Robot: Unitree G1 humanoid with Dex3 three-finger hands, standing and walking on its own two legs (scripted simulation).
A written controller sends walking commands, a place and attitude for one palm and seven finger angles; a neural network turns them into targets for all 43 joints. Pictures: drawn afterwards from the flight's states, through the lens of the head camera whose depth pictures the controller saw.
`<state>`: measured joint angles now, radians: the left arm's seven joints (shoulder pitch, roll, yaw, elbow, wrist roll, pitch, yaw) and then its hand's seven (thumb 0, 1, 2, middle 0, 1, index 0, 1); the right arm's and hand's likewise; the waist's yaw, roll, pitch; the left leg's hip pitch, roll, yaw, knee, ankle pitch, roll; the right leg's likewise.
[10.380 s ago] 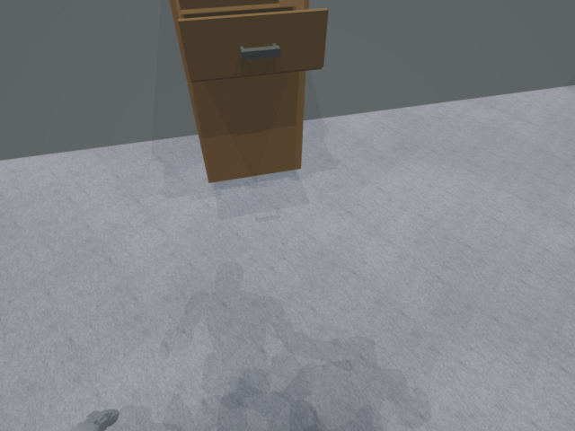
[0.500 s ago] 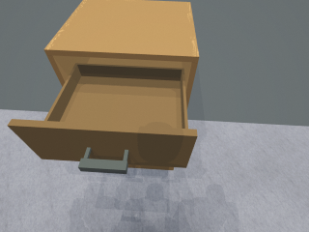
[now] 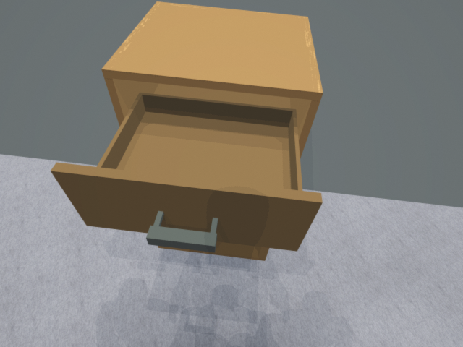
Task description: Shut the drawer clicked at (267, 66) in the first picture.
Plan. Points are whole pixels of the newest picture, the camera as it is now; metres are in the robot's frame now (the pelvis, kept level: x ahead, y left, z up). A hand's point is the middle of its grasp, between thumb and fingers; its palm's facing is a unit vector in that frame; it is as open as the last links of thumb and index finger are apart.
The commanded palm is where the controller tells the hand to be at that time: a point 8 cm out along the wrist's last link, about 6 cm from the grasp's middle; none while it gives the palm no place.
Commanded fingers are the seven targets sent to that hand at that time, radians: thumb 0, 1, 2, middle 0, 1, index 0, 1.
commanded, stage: come to a stop and stand still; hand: left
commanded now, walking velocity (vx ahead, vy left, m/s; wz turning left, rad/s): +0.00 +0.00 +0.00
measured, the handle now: (185, 228) +0.31 +0.11 +0.02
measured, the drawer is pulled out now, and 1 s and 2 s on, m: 0.29 0.29 0.29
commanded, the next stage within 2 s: look again from close up in 0.02 s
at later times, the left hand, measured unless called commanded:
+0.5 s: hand out of the picture +0.02 +0.18 -0.18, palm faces +0.01 -0.99 -0.16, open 7.4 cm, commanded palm none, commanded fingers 0.00 0.90 0.90 -0.20 -0.30 -0.20 -0.30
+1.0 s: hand out of the picture +0.00 +0.18 -0.18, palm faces -0.02 -0.99 -0.16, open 7.4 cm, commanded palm none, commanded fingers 0.00 0.90 0.90 -0.20 -0.30 -0.20 -0.30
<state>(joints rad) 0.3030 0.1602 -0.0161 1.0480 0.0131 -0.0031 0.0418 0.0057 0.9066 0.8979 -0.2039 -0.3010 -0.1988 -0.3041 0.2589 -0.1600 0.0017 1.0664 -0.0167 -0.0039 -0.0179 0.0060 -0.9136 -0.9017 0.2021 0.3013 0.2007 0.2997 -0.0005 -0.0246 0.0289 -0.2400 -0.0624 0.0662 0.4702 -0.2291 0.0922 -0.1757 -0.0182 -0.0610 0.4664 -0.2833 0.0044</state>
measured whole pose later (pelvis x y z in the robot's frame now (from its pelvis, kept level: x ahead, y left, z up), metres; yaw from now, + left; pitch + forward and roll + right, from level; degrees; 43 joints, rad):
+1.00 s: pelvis +0.02 +0.02 +0.00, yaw -2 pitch +0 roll +0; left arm 0.30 0.16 -0.01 1.09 0.01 0.03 0.04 0.00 0.91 0.90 -0.20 -0.30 -0.20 -0.30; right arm 0.26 -0.12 -0.01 1.14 -0.01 -0.02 -0.05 0.01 -0.91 -0.90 0.20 0.30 0.20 0.30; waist 0.00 -0.05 0.06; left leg -0.19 -0.10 0.10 0.40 -0.22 0.12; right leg -0.19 -0.05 -0.02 0.51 -0.36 0.02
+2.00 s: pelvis +0.01 +0.00 -0.01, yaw -1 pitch +0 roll -1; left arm 0.28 0.19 0.00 0.97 0.03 0.03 0.04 0.01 0.90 0.90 -0.21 -0.30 -0.20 -0.30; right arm 0.24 -0.17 -0.01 0.93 -0.03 0.02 -0.01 0.00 -0.91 -0.90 0.20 0.30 0.20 0.30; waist 0.00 0.01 0.01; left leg -0.30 -0.05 0.09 0.58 -0.28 0.10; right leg -0.27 -0.05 -0.02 0.63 -0.40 -0.02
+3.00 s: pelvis +0.05 -0.02 +0.00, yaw +0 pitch +0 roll +1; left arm 0.27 0.16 -0.02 1.06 0.01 0.00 0.05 0.01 0.92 0.90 -0.20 -0.30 -0.20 -0.30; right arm 0.27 -0.16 0.01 1.11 -0.01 -0.02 -0.03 0.00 -0.91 -0.90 0.20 0.30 0.20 0.30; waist -0.01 -0.01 0.03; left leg -0.17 -0.07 0.07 0.42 -0.26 0.07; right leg -0.10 0.00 -0.01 0.43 -0.34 -0.02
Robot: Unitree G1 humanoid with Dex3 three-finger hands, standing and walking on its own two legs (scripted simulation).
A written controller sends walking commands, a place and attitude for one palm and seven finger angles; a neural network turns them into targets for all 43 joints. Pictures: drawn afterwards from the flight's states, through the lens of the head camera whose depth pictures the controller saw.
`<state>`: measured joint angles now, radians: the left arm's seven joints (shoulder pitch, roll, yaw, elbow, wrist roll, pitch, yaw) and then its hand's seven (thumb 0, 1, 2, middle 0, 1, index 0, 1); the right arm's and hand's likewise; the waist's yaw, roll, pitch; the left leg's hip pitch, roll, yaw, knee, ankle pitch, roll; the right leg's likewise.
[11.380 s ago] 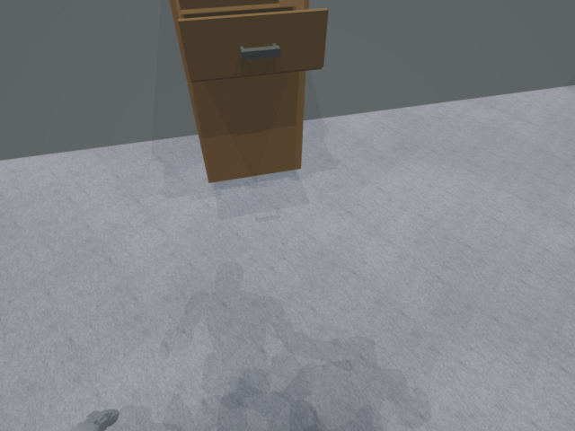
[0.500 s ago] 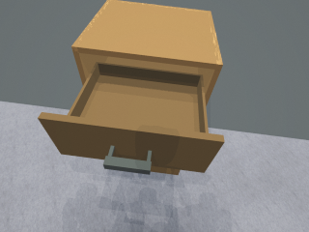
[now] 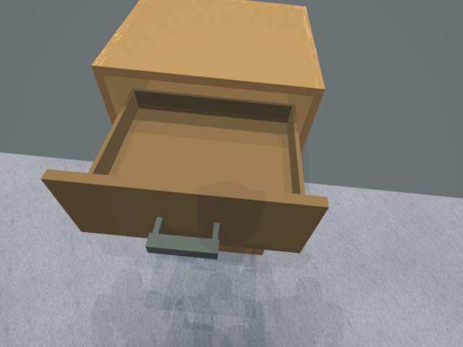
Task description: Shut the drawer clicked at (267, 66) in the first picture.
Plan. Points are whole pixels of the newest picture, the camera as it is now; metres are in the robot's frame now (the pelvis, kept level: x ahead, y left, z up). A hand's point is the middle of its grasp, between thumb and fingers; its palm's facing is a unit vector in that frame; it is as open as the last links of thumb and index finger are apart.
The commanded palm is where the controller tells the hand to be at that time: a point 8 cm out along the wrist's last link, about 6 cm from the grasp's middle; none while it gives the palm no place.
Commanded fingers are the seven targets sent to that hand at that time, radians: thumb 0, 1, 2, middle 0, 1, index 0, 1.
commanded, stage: shuffle to correct the standing spot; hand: left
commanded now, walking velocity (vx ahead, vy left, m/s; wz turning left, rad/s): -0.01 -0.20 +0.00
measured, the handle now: (185, 235) +0.30 +0.10 +0.02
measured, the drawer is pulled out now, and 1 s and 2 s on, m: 0.29 0.29 0.29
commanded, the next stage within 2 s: come to a stop and stand still in 0.22 s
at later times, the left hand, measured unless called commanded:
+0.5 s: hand out of the picture +0.04 +0.08 -0.18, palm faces +0.01 -0.98 -0.19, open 7.2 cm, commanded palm none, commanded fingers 0.00 0.90 0.90 -0.20 -0.30 -0.20 -0.30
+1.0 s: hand out of the picture +0.03 +0.17 -0.18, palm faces +0.03 -0.97 -0.23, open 7.4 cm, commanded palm none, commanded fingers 0.00 0.90 0.90 -0.20 -0.30 -0.20 -0.30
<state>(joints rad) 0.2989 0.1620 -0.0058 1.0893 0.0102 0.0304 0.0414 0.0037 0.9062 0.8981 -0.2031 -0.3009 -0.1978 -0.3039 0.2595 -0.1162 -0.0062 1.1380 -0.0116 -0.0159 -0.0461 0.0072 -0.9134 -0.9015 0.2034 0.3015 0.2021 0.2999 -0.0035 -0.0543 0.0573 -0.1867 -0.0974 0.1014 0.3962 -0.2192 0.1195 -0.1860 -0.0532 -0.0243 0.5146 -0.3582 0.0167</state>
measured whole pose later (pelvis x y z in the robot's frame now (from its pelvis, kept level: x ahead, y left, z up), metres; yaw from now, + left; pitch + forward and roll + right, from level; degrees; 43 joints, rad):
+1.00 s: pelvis -0.01 -0.02 -0.01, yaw +1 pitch +0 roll -1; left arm 0.28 0.19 0.00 0.97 0.03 0.03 0.04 0.01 0.90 0.90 -0.21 -0.30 -0.20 -0.30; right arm 0.24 -0.17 -0.01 0.93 -0.03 0.02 -0.01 0.00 -0.91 -0.90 0.20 0.30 0.20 0.30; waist 0.00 0.01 0.01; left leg -0.30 -0.05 0.09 0.58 -0.28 0.10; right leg -0.27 -0.05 -0.02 0.63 -0.40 -0.02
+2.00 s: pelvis +0.04 -0.03 +0.00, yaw +2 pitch +0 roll +1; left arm 0.27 0.16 -0.02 1.06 0.01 0.00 0.05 0.01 0.92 0.90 -0.20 -0.30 -0.20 -0.30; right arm 0.27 -0.16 0.01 1.11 -0.01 -0.02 -0.03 0.00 -0.91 -0.90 0.20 0.30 0.20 0.30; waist -0.01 -0.01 0.03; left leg -0.17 -0.07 0.07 0.42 -0.26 0.07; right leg -0.10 0.00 -0.01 0.43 -0.34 -0.02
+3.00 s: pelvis +0.05 -0.09 +0.00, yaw +1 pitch +0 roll +1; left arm 0.32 0.14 -0.02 1.08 0.00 -0.02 0.05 0.01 0.91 0.90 -0.20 -0.30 -0.20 -0.30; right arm 0.27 -0.15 0.01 1.15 -0.01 -0.01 -0.04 0.00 -0.91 -0.90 0.20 0.30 0.20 0.30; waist 0.00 -0.01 0.02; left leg -0.15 0.01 0.04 0.41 -0.26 -0.01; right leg -0.06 0.08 -0.03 0.37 -0.32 -0.10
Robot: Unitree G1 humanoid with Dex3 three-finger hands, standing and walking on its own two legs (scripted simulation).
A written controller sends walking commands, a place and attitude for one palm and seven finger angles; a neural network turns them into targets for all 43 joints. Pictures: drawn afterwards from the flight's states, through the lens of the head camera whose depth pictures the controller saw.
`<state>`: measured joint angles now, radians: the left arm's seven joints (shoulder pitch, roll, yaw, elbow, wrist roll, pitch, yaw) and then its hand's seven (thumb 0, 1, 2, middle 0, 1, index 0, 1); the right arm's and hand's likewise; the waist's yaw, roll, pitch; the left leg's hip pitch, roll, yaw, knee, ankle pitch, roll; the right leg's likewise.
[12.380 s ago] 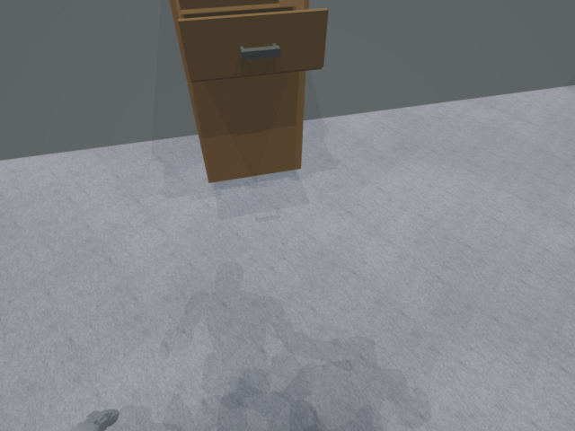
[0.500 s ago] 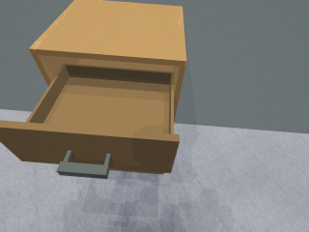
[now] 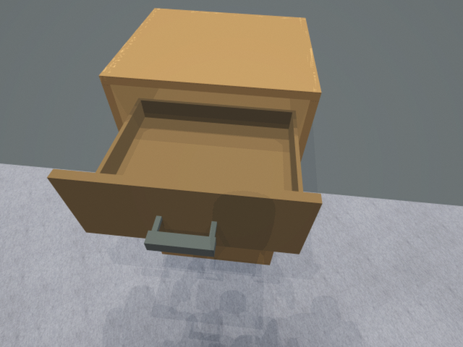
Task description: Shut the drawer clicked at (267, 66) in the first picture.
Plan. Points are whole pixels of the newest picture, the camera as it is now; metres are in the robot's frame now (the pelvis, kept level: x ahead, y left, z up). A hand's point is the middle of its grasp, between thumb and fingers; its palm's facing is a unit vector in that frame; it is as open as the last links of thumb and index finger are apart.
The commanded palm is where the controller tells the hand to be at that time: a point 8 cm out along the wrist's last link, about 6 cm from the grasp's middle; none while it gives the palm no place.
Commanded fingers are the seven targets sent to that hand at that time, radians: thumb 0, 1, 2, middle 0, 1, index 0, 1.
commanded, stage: come to a stop and stand still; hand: left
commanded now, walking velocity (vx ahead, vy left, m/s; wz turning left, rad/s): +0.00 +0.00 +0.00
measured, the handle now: (183, 233) +0.30 +0.11 +0.03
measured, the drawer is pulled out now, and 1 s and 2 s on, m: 0.29 0.29 0.29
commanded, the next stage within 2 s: none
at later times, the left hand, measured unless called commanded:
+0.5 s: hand out of the picture +0.03 +0.19 -0.16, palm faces +0.01 -0.98 -0.21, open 7.4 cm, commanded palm none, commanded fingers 0.00 0.90 0.90 -0.20 -0.30 -0.20 -0.30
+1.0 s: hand out of the picture +0.06 +0.16 -0.16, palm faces +0.02 -0.98 -0.21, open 7.3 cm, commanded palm none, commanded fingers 0.00 0.90 0.90 -0.20 -0.30 -0.20 -0.30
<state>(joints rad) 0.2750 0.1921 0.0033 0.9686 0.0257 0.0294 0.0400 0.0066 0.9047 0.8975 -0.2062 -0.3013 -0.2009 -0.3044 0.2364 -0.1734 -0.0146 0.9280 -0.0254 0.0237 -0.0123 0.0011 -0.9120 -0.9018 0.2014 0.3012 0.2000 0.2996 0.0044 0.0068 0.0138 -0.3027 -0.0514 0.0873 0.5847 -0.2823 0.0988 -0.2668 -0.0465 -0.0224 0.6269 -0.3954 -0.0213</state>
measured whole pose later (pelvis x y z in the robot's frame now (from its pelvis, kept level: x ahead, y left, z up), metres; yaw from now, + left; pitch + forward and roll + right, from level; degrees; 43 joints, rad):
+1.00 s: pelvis +0.04 -0.02 +0.01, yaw +1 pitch +0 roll +1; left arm 0.27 0.16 -0.02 1.06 0.01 0.00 0.05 0.01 0.92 0.90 -0.20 -0.30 -0.20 -0.30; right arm 0.27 -0.16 0.01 1.11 -0.01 -0.02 -0.03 0.00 -0.91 -0.90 0.20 0.30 0.20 0.30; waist -0.01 -0.01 0.03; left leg -0.17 -0.07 0.07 0.42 -0.26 0.07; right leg -0.10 0.00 -0.01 0.43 -0.34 -0.02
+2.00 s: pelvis +0.05 -0.07 +0.01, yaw +0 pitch +0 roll +1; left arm 0.32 0.14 -0.02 1.08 0.00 -0.02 0.05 0.01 0.91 0.90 -0.20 -0.30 -0.20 -0.30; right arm 0.27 -0.15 0.01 1.15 -0.01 -0.01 -0.04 0.00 -0.91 -0.90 0.20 0.30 0.20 0.30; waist 0.00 -0.01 0.02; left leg -0.15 0.01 0.04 0.41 -0.26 -0.01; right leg -0.06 0.08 -0.03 0.37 -0.32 -0.10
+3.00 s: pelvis +0.02 -0.06 +0.00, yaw +3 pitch +4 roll +1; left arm 0.44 0.15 0.00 0.14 -0.18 -0.18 0.06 0.04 0.96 0.90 -0.29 -0.40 -0.26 -0.40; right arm 0.26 -0.30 -0.03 0.80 0.01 -0.28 -0.06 0.02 -0.91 -0.90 0.20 0.30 0.20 0.30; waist -0.05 0.08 -0.10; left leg -0.39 -0.04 0.01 0.61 -0.29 0.01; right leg -0.31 0.03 -0.08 0.64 -0.40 -0.07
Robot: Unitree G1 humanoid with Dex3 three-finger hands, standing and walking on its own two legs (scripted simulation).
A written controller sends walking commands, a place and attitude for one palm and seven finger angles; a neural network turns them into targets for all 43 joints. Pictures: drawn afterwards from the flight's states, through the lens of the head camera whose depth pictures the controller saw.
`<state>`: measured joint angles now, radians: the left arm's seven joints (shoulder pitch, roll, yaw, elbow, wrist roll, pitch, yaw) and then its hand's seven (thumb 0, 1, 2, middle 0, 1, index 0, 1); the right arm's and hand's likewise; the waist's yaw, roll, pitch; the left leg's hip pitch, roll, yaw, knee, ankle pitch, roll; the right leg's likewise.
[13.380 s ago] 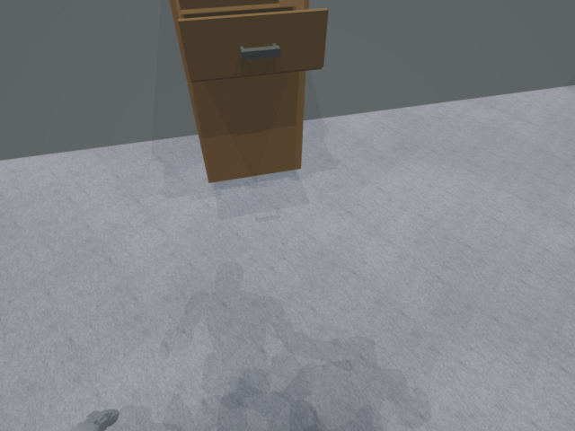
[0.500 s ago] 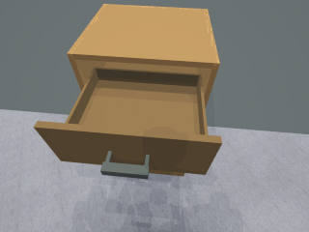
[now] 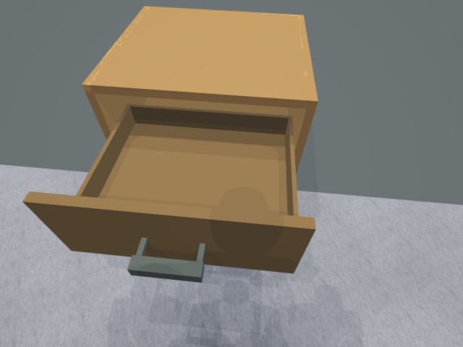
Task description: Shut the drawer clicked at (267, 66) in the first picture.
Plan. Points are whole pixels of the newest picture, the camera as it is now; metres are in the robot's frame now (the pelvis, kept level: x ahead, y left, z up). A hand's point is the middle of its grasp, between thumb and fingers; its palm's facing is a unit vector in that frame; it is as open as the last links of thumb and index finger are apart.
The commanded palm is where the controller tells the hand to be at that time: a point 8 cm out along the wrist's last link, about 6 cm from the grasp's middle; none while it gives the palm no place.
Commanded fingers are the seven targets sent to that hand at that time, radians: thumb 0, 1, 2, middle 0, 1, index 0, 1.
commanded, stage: come to a stop and stand still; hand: left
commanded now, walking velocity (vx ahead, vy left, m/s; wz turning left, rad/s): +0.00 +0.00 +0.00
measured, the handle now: (169, 257) +0.26 +0.12 +0.01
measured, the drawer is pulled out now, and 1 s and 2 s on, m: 0.29 0.29 0.28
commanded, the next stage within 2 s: look again from close up in 1.10 s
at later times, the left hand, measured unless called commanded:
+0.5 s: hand out of the picture +0.01 +0.14 -0.17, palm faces +0.02 -0.98 -0.22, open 7.3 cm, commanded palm none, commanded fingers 0.00 0.90 0.90 -0.20 -0.30 -0.20 -0.30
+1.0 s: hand out of the picture +0.00 +0.11 -0.17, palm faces +0.03 -0.98 -0.21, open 7.3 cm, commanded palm none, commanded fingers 0.00 0.90 0.90 -0.20 -0.30 -0.20 -0.30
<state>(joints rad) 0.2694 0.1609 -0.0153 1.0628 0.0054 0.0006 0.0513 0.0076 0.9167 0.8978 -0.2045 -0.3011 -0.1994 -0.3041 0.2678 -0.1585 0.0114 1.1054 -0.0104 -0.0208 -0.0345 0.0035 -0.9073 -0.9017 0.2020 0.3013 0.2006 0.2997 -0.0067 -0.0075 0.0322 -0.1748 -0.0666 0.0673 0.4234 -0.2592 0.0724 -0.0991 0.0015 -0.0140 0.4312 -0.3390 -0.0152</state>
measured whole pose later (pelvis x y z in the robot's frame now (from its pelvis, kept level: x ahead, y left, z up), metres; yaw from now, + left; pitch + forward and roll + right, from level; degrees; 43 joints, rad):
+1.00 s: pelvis +0.01 -0.06 +0.00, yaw +0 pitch +0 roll +1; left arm 0.32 0.14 -0.02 1.08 0.00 -0.02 0.05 0.01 0.91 0.90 -0.20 -0.30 -0.20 -0.30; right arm 0.27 -0.15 0.01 1.15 -0.01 -0.01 -0.04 0.00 -0.91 -0.90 0.20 0.30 0.20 0.30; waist 0.00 -0.01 0.02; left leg -0.15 0.01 0.04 0.41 -0.26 -0.01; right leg -0.06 0.08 -0.03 0.37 -0.32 -0.10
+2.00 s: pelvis -0.03 -0.04 -0.02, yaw +3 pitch +4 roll +1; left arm 0.44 0.15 0.00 0.14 -0.18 -0.18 0.06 0.04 0.96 0.90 -0.29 -0.40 -0.26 -0.40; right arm 0.26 -0.30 -0.03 0.80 0.01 -0.28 -0.06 0.02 -0.91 -0.90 0.20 0.30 0.20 0.30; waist -0.05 0.08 -0.10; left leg -0.39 -0.04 0.01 0.61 -0.29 0.01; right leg -0.31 0.03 -0.08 0.64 -0.40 -0.07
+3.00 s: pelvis -0.06 -0.01 -0.04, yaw +2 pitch +3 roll -1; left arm 0.75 0.18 -0.07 -0.53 -0.17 -0.22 -0.13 0.02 0.90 0.90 -1.27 -1.46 -1.27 -1.46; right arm 0.21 -0.22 0.03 0.46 0.04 -0.24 -0.02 0.01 -0.90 -0.90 0.20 0.30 0.20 0.30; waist 0.03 0.06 -0.11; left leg -0.54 -0.04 0.02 0.86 -0.38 0.06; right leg -0.43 0.02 -0.08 0.84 -0.47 -0.04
